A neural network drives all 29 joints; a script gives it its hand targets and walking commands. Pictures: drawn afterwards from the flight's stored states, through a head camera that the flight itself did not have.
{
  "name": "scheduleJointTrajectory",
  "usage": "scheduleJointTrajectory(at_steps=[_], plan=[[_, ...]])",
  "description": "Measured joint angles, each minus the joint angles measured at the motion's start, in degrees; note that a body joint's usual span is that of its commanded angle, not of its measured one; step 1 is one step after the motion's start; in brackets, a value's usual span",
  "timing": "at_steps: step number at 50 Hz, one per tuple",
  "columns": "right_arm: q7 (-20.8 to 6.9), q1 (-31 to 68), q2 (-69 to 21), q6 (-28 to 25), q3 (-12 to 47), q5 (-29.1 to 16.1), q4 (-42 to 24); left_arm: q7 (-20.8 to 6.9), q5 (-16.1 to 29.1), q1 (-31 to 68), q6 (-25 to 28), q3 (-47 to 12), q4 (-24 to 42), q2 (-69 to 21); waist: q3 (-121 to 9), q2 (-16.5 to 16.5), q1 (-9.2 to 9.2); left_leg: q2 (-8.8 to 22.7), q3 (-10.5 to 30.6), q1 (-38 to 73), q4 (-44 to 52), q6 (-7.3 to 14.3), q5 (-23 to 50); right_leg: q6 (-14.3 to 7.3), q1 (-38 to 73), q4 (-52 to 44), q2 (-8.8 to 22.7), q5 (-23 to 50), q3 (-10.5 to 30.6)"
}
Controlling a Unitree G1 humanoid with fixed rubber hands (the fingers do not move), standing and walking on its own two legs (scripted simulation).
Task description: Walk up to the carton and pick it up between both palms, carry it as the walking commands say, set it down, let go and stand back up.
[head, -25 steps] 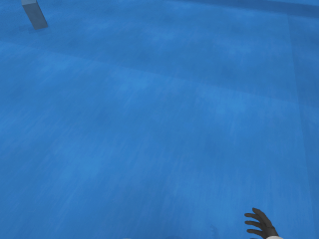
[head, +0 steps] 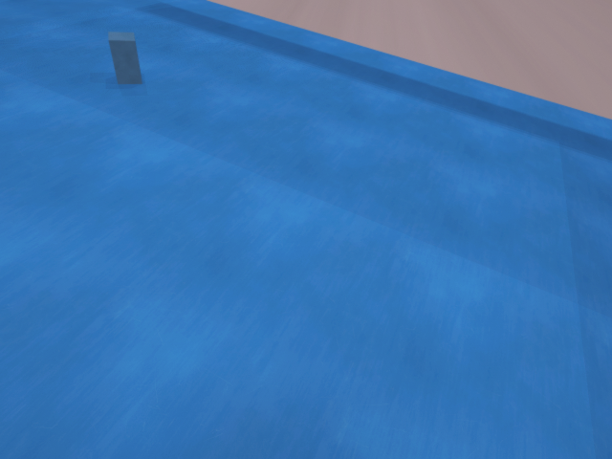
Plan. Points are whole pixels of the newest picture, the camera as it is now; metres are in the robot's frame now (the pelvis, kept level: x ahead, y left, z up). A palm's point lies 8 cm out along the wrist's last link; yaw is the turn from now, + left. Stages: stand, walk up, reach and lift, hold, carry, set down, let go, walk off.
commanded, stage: walk up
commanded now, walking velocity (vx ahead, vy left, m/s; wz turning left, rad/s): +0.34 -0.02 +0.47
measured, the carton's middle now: (125, 58) +2.88 +0.97 -0.64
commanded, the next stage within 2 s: none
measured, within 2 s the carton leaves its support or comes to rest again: neither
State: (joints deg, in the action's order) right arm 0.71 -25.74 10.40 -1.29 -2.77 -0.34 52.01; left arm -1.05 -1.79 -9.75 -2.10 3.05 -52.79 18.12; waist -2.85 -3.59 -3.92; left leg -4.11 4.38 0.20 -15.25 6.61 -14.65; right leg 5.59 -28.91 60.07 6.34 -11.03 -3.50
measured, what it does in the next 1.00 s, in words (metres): walks ahead, turning left: right foot, then left foot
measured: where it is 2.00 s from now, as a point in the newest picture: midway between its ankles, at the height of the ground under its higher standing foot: (212, 299)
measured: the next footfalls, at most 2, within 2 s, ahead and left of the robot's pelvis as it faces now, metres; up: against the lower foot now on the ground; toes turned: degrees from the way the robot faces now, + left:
right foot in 0.34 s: +0.26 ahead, -0.12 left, +0.00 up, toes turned +1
left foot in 0.88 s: +0.49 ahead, +0.16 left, +0.00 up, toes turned +23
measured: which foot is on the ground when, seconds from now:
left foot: down 0.00-0.36, up 0.38-0.86, down 0.88-1.00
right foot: up 0.00-0.32, down 0.34-0.92, up 0.94-1.00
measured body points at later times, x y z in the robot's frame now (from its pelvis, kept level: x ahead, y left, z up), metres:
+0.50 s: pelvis +0.21 -0.05 -0.02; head +0.22 -0.05 +0.43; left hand +0.23 +0.23 -0.15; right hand +0.28 -0.29 -0.16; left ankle +0.09 +0.05 -0.66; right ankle +0.22 -0.12 -0.75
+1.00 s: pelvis +0.49 +0.06 -0.03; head +0.53 +0.05 +0.42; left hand +0.37 +0.29 -0.17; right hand +0.65 -0.13 -0.18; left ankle +0.45 +0.15 -0.75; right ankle +0.33 -0.12 -0.62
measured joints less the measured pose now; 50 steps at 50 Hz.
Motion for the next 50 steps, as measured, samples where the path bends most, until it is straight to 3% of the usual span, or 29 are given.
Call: scheduleJointTrajectory(at_steps=[9,16,18,20,22,24,27,32,36,41,43,45,46,48,50], plan=[[0.94,-7.27,-0.43,-1.00,-0.25,1.83,3.36,0.11,0.93,6.88,1.37,-1.56,3.15,-3.98,3.44,0.73,-3.32,-1.35,4.59,5.35,5.20,0.14,-1.00,-0.77,-2.81,-11.02,-2.90,-0.22,-1.91],[0.72,-7.45,-0.73,-1.49,-0.11,2.68,6.48,0.82,1.23,8.80,3.35,-1.61,5.90,-6.76,3.83,4.73,-4.18,-0.76,8.04,6.92,1.94,-0.74,-7.97,-4.59,0.61,-25.32,-5.30,-3.36,-3.67],[0.66,-6.03,-0.56,-1.69,-0.34,1.98,7.20,1.60,1.18,8.10,4.96,-1.51,5.54,-7.10,4.02,6.27,-3.36,-0.86,7.52,2.55,-11.12,-2.20,-12.30,-7.49,3.24,-27.80,-5.97,0.91,-4.96],[0.90,-2.85,-0.89,-1.66,-0.77,1.88,6.83,2.21,0.70,6.73,6.03,-1.36,3.90,-6.51,5.07,6.82,-2.71,-0.69,5.02,-6.45,-33.87,-4.19,-13.62,-9.16,5.68,-25.99,-5.73,-1.93,-7.27],[0.87,0.67,-0.88,-1.42,-1.22,2.13,5.54,2.59,0.30,4.01,6.23,-1.02,1.06,-5.07,5.23,6.17,-1.26,1.19,1.20,-13.72,-47.26,-5.84,-11.08,-9.58,10.09,-27.29,-5.66,-4.46,-8.83],[0.23,4.35,-0.02,-1.18,-1.74,2.59,3.80,2.71,0.37,0.05,6.26,-0.67,-2.12,-3.68,4.13,5.21,0.66,3.22,-1.37,-19.61,-52.54,-6.92,-8.30,-8.73,14.23,-29.71,-5.78,-5.00,-9.52],[-0.84,9.71,1.70,-0.67,-2.49,3.26,1.21,2.66,0.84,-6.80,6.40,-0.43,-6.07,-2.53,2.01,4.11,3.50,6.45,-3.25,-26.26,-52.07,-7.60,-4.74,-9.63,19.86,-33.87,-6.46,-6.15,-9.58],[-2.22,16.87,2.78,0.38,-2.49,3.59,-0.71,2.30,1.32,-15.20,7.11,-0.79,-9.19,-4.51,1.29,3.69,7.35,10.58,-4.87,-33.59,-45.62,-8.22,5.51,-8.82,27.81,-40.59,-6.78,-6.91,-9.30],[-3.17,19.62,1.56,0.97,-1.42,2.89,-1.42,2.15,1.14,-18.22,7.00,-1.19,-9.69,-7.08,1.87,3.44,8.56,11.22,-7.28,-35.02,-36.11,-8.63,10.19,-7.45,33.59,-45.72,-6.14,-8.03,-10.69],[-3.36,21.70,-0.58,0.93,-0.13,2.41,-1.66,2.36,1.05,-19.94,6.36,-1.45,-9.77,-8.93,2.36,2.90,10.44,9.19,-11.34,-31.87,-27.73,-7.79,5.45,-4.87,39.03,-49.13,-4.67,-11.45,-11.62],[-3.00,22.44,-1.14,0.51,0.14,2.58,-1.75,2.60,1.08,-20.83,5.89,-1.49,-10.07,-9.32,2.31,2.68,10.85,7.15,-12.38,-29.08,-24.46,-6.68,0.88,-3.49,39.83,-47.32,-3.19,-14.58,-11.17],[-2.23,22.78,-1.46,-0.51,0.07,2.78,-1.40,2.77,1.52,-21.25,5.25,-1.21,-10.59,-9.52,2.58,2.19,9.68,4.40,-13.05,-26.14,-22.31,-4.75,-0.55,-2.83,37.70,-37.63,-0.22,-19.50,-10.53],[-1.77,22.44,-1.38,-1.30,-0.04,2.91,-1.01,2.69,1.98,-20.34,4.89,-1.16,-10.75,-9.50,3.02,2.07,8.60,3.43,-13.18,-25.79,-23.89,-4.00,-1.77,-3.66,33.99,-27.05,1.49,-17.66,-9.00],[-0.96,19.73,-0.07,-2.66,-0.38,2.78,0.03,2.26,1.77,-16.78,4.98,-1.34,-9.52,-9.19,3.74,4.26,6.33,3.04,-11.50,-24.20,-25.03,-3.29,-4.60,-4.08,23.44,-2.10,-0.75,-18.08,-1.79],[-0.27,15.05,1.28,-3.08,-0.73,2.88,2.50,2.05,1.44,-11.95,5.61,-1.37,-7.59,-7.95,4.16,5.91,4.07,2.52,-8.87,-20.36,-22.00,-4.23,-5.01,-4.63,14.45,12.78,-2.69,-17.51,1.76]])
